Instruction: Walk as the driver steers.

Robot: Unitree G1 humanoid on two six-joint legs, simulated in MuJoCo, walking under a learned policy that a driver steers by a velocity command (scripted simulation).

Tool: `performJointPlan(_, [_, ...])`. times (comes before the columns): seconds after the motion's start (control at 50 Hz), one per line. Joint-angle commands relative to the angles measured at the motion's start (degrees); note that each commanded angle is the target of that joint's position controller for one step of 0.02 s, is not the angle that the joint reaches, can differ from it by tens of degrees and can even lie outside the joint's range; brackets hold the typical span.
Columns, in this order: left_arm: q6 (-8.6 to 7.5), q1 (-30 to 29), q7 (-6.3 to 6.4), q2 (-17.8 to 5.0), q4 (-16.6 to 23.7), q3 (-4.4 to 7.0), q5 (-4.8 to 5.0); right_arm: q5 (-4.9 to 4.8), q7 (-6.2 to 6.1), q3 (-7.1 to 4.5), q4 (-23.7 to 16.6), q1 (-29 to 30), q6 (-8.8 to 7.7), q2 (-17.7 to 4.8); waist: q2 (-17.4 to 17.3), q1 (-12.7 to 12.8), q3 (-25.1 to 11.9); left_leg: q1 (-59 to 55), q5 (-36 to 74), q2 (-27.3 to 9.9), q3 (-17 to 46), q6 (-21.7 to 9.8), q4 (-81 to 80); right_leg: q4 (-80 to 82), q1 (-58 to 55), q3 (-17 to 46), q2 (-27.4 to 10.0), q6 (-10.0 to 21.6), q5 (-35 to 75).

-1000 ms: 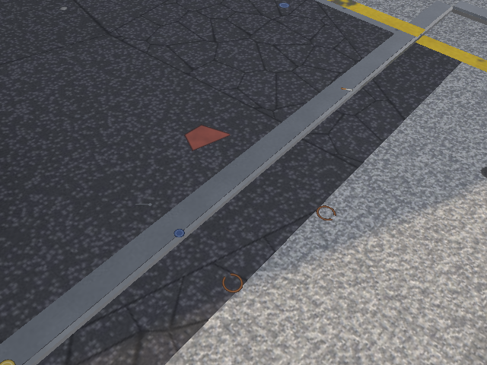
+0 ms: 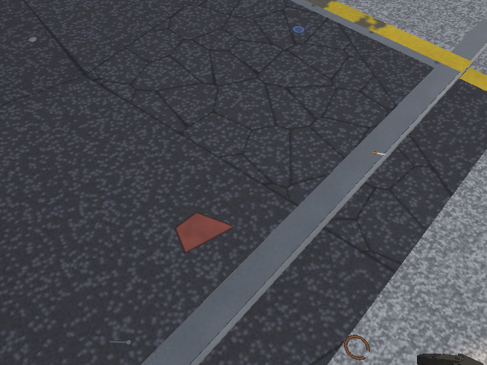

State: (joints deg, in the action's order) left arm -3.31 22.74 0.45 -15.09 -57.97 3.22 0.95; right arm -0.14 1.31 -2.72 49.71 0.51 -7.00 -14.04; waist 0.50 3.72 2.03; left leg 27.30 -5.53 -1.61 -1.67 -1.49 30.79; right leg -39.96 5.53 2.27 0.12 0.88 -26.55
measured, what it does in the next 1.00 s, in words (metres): walks ahead, turning right: right foot, then left foot 0.03 m higher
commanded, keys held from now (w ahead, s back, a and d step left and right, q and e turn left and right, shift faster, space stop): w+e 0.58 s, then w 0.42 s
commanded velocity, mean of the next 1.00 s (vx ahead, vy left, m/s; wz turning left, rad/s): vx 0.50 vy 0.00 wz -0.41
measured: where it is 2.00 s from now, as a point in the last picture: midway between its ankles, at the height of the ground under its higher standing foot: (367, 208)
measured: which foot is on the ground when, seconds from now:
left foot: down 0.00-0.50, up 0.52-0.96, down 0.98-1.00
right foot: up 0.00-0.48, down 0.50-1.00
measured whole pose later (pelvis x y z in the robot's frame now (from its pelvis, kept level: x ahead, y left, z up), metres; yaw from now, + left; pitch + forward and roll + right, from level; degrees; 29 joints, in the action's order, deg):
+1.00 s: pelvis +0.54 -0.13 +0.01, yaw -25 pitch +2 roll +1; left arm -2.6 20.8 0.6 -15.6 -49.8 4.1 0.9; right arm -0.5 2.0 -2.5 45.9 -1.3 -6.0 -14.0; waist 0.0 3.5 1.2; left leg 32.9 -1.8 -1.1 -1.7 -2.4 31.0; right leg -15.1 -4.5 4.5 1.8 2.9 -21.4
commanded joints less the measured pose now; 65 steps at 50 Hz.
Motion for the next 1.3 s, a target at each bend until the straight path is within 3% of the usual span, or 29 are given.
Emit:
performJointPlan(0.02, [-2.41, -0.7, -0.03, -6.9, 5.8, 1.06, 2.02, 0.27, -0.70, -2.94, 2.7, -20.6, 0.25, -10.7, -11.4, -10.0, -16.6, -44.6, -14.4, -21.3, 34.0, -11.1, -13.4, -34.7, 37.4, 5.8, -1.2, 1.7, -4.2])
performJointPlan(0.06, [-2.00, -5.2, 0.54, -6.7, 6.8, 1.60, 1.58, 0.31, -0.66, -1.72, 1.4, -12.3, 0.15, -6.6, -5.8, -7.0, -6.6, -28.8, -8.7, -17.4, 20.3, -8.2, -17.2, -31.3, 35.3, 3.6, -6.1, 2.1, 5.2])
performJointPlan(0.1, [-0.41, -3.6, 0.45, -4.3, 6.7, 2.03, 1.18, 1.03, -0.63, -1.38, 1.6, -9.2, -0.11, -5.1, -7.6, -3.9, -3.3, -20.3, -4.3, -14.5, 12.0, -7.0, -20.8, -27.8, 29.5, 3.8, -8.5, 1.9, 9.8])
performJointPlan(0.18, [1.51, -6.4, 0.20, -2.6, 9.2, 2.20, 0.75, 1.20, -1.52, -2.24, 2.7, -10.4, -0.42, -7.2, -4.8, -2.9, -0.4, -18.1, 4.1, -14.2, 3.1, -8.6, -23.8, -22.8, 32.9, 3.7, -9.2, 0.8, 16.7])
performJointPlan(0.34, [0.95, -20.8, -2.61, -1.1, 15.6, 1.05, 0.19, 0.20, -3.05, -3.39, 3.4, -16.0, 1.34, -10.6, -2.1, -7.3, 3.5, -26.4, 9.2, -14.7, -7.7, -7.3, -23.4, -1.0, 34.9, -2.6, -7.4, 1.1, 28.2])
performJointPlan(0.42, [1.23, -22.8, -3.89, -2.8, 18.6, 1.51, 0.40, -0.85, -3.01, -4.18, 3.3, -16.8, 2.97, -12.4, -3.9, -6.0, 2.7, -33.1, 24.9, -16.4, -10.6, -5.6, -16.4, 2.7, 32.0, -6.4, -4.5, 4.1, 19.9])
performJointPlan(0.46, [1.52, -16.5, -3.98, -5.6, 18.1, 3.07, 0.61, -1.24, -3.18, -4.66, 2.6, -15.6, 3.91, -14.0, -5.8, -1.6, -2.2, -33.5, 43.2, -15.9, -12.1, -4.3, -4.5, 2.8, 21.8, -9.8, 0.1, 6.6, 14.5])
performJointPlan(0.48, [1.53, -8.0, -3.64, -8.2, 16.0, 4.67, 0.79, -1.54, -3.21, -4.58, 2.1, -14.5, 4.31, -14.1, -4.9, 3.2, -6.5, -29.9, 44.5, -14.0, -13.5, -2.7, 6.9, 6.7, 9.8, -10.5, 2.9, 8.6, 17.4])
performJointPlan(0.5, [1.99, 1.3, -2.42, -13.0, 13.5, 6.89, 0.82, -0.59, -3.28, -3.99, 1.2, -15.1, 4.03, -12.7, -0.2, 6.9, -11.5, -16.8, 29.8, -11.6, -13.5, 0.2, 23.7, 8.7, -7.7, -2.4, 0.0, 11.4, 18.6])
performJointPlan(0.52, [1.69, -0.1, -1.87, -19.6, 13.5, 7.72, 1.21, 1.78, -2.37, -1.21, -2.1, -20.1, 2.40, -3.1, 15.6, -0.7, -15.1, 9.8, -25.1, 0.2, -9.1, 3.8, 44.2, 12.9, -26.0, 29.1, -14.7, 21.5, 13.2])
performJointPlan(0.54, [0.79, 2.5, -2.15, -15.9, 15.5, 6.29, 0.10, -0.80, -1.49, -1.35, -3.3, -15.1, -0.43, -6.6, 9.1, 2.8, -23.2, 16.9, -29.9, 2.8, 5.2, 2.9, 51.3, 22.7, -29.9, 45.7, -19.7, 24.8, 5.2])
performJointPlan(0.56, [-0.14, 0.6, -2.32, -12.4, 15.0, 5.25, -0.46, -3.04, -1.05, -2.09, -5.1, -8.7, -1.82, -9.2, 5.6, 3.8, -15.1, 22.5, -24.1, 0.0, 6.1, 1.1, 50.8, 24.4, -25.6, 38.3, -18.5, 21.3, 9.3])
performJointPlan(0.6, [-0.84, -8.1, -2.15, -7.6, 16.4, 3.75, -0.03, -1.03, -1.70, -2.30, -3.5, -9.6, -2.20, -9.3, -0.4, -1.6, -7.4, 16.0, -15.3, -5.1, 6.2, 0.3, 40.6, 24.3, -8.5, 24.0, -14.0, 17.1, 19.4])
performJointPlan(0.62, [-0.98, -11.0, -1.89, -5.8, 17.5, 3.02, -0.71, -0.60, -1.70, -2.80, -2.7, -11.6, -1.34, -9.9, 0.7, -3.8, -6.3, 11.1, -13.0, -6.8, 6.5, 0.6, 37.3, 25.5, -2.5, 20.0, -12.5, 16.2, 24.3])
performJointPlan(0.68, [-1.45, -10.0, -1.16, -6.9, 16.7, 2.98, -0.77, 0.43, -1.65, -2.57, -2.7, -12.0, 0.82, -7.7, 0.8, -4.9, -4.6, 7.4, -9.1, -7.0, 4.7, 2.7, 31.1, 28.4, 4.4, 13.8, -10.9, 16.2, 33.8])
performJointPlan(0.76, [-1.20, -6.2, -0.01, -7.7, 14.6, 2.92, -0.42, 0.73, -1.53, -1.58, -4.9, -5.5, 1.41, -5.4, 2.2, -2.6, -2.2, 10.5, 2.7, -6.3, 3.7, 4.2, 17.8, 29.8, 3.9, 8.1, -8.9, 13.7, 35.7])
performJointPlan(0.88, [-0.81, -1.3, -0.02, -8.7, 11.9, 2.72, -0.07, -0.29, -0.20, -0.70, -8.1, 5.0, 0.69, -5.0, 3.4, 1.8, 2.0, 10.0, 9.5, -2.6, 0.5, 3.0, 3.0, 31.0, -0.6, 7.4, -9.8, 11.6, 27.8])
performJointPlan(0.94, [-0.05, 0.6, 0.20, -8.7, 10.1, 2.78, 0.06, -0.78, 0.61, -0.89, -9.0, 5.0, 0.18, -5.9, 5.3, 0.9, 2.1, 10.8, 6.1, -2.0, 1.8, 0.7, -0.5, 27.4, -8.6, 8.4, -12.7, 10.5, 34.0])
performJointPlan(0.98, [0.58, -0.8, 0.62, -9.7, 10.3, 3.05, -0.03, -0.46, 0.90, -1.66, -8.2, 0.5, -0.17, -7.9, 7.0, -2.1, -1.1, 4.3, 2.1, 0.6, -0.2, -1.3, -2.1, 22.1, -11.7, 7.7, -12.9, 9.0, 48.9])
performJointPlan(1.0, [0.87, -2.1, 0.78, -9.8, 10.6, 2.99, -0.12, -0.21, 0.70, -2.50, -6.6, -5.4, -0.14, -9.4, 7.4, -5.6, -5.1, -4.7, 2.3, 2.4, -1.9, -2.8, -3.1, 15.6, -10.6, 5.9, -11.2, 7.8, 59.1])
performJointPlan(1.02, [0.93, 3.5, 0.18, -4.6, 10.8, 1.48, -0.04, 0.54, 0.96, -3.99, -4.5, -11.5, -0.54, -12.6, -0.8, -5.5, -15.1, -27.3, 4.0, -2.2, 5.4, -7.9, 0.6, 2.6, 2.8, 3.7, -7.7, 4.0, 57.6])
performJointPlan(1.04, [0.62, 1.8, 0.11, -6.2, 10.6, 1.11, 0.17, 0.49, 0.76, -5.07, -2.0, -22.3, 0.17, -13.0, -5.0, -11.7, -22.9, -40.4, -8.4, -9.0, 17.4, -12.1, -4.2, -13.0, 12.6, 0.5, -3.4, 1.3, 42.5])
performJointPlan(1.06, [0.04, -2.6, -0.27, -4.3, 12.8, 0.58, 0.14, 0.76, 0.56, -4.55, 0.2, -27.0, 0.43, -12.2, -14.8, -13.0, -24.4, -46.8, -15.4, -16.5, 32.0, -14.8, -11.2, -25.1, 23.3, 3.2, 1.4, 1.7, 3.7])
performJointPlan(1.08, [-0.73, -5.8, -0.59, -5.5, 14.2, 0.70, 0.50, 0.91, 0.50, -3.77, -0.6, -22.4, 0.42, -11.0, -11.4, -11.4, -18.9, -41.3, -17.6, -17.8, 34.6, -13.9, -15.0, -30.2, 26.8, 7.0, -0.3, 2.9, -2.2])
performJointPlan(1.1, [-1.47, -10.2, -0.78, -6.6, 15.3, 0.86, 0.69, 0.94, 0.14, -3.52, -2.0, -16.8, 0.58, -9.7, -7.1, -10.4, -11.2, -33.5, -12.7, -16.0, 29.0, -13.3, -15.9, -28.5, 28.4, 5.5, -2.6, 3.4, 1.1])
performJointPlan(1.12, [-1.88, -11.1, -0.85, -6.3, 15.2, 0.95, 0.57, 1.22, 0.02, -3.21, -2.3, -13.6, 0.50, -8.4, -5.2, -8.1, -7.2, -27.7, -6.6, -13.8, 23.9, -13.4, -16.6, -25.5, 27.7, 4.3, -4.7, 3.4, 3.7])
performJointPlan(1.18, [-1.16, -8.0, -0.82, -3.8, 12.7, 0.84, 0.43, 0.78, -0.40, -2.44, -2.4, -10.1, 1.10, -4.9, -8.3, -4.2, -4.6, -18.8, -5.5, -8.6, 15.6, -13.7, -19.0, -17.5, 22.8, 1.7, -6.2, 0.8, 5.3])
performJointPlan(1.24, [-0.88, -11.1, -1.02, -1.1, 12.6, -0.62, -0.77, -0.29, -1.62, -3.53, -2.6, -9.0, 2.31, -8.6, -8.3, -3.0, -2.5, -8.4, -4.7, -7.0, 11.0, -14.1, -19.8, -2.1, 14.0, -1.4, -4.6, -3.0, 9.0])
performJointPlan(1.3, [-0.95, -13.9, -1.64, -3.3, 11.8, -0.52, -0.12, -0.64, -2.57, -4.34, -2.5, -10.4, 2.81, -10.0, -8.5, -3.4, -4.0, -6.2, -7.8, -7.4, 11.7, -13.3, -15.6, 6.4, 8.8, -0.2, -3.6, -5.2, 21.5])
